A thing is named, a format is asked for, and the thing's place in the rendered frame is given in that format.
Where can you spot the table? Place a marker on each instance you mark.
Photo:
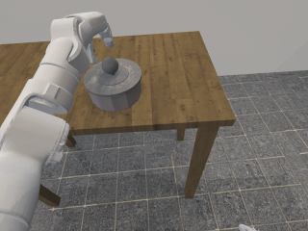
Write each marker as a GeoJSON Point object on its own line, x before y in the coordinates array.
{"type": "Point", "coordinates": [180, 89]}

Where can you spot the left robot upper arm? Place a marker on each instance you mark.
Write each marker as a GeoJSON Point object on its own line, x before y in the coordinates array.
{"type": "Point", "coordinates": [34, 140]}

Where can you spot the robot left hand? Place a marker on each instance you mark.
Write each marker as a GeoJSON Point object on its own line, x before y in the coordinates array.
{"type": "Point", "coordinates": [100, 26]}

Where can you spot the knob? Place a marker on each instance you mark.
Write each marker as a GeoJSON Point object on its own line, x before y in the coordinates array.
{"type": "Point", "coordinates": [110, 65]}

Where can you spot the robot left forearm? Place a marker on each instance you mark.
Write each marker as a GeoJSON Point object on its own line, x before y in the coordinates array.
{"type": "Point", "coordinates": [59, 72]}

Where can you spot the pot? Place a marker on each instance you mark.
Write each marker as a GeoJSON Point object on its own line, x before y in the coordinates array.
{"type": "Point", "coordinates": [117, 103]}

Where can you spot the lid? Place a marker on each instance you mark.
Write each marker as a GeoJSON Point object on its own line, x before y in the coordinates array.
{"type": "Point", "coordinates": [102, 84]}

